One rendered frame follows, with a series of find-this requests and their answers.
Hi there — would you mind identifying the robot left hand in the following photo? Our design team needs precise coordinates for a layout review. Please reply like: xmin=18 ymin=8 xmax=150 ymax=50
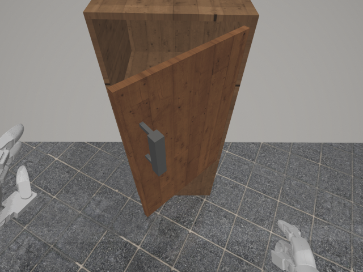
xmin=0 ymin=124 xmax=37 ymax=230

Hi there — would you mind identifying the handle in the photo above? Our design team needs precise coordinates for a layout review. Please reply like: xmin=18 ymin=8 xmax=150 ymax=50
xmin=139 ymin=122 xmax=167 ymax=176

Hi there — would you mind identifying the cupboard door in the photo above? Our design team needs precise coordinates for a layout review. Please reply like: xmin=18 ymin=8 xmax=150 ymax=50
xmin=107 ymin=25 xmax=250 ymax=217

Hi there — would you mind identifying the robot right hand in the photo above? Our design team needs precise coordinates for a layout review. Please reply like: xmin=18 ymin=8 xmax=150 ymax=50
xmin=271 ymin=220 xmax=316 ymax=272

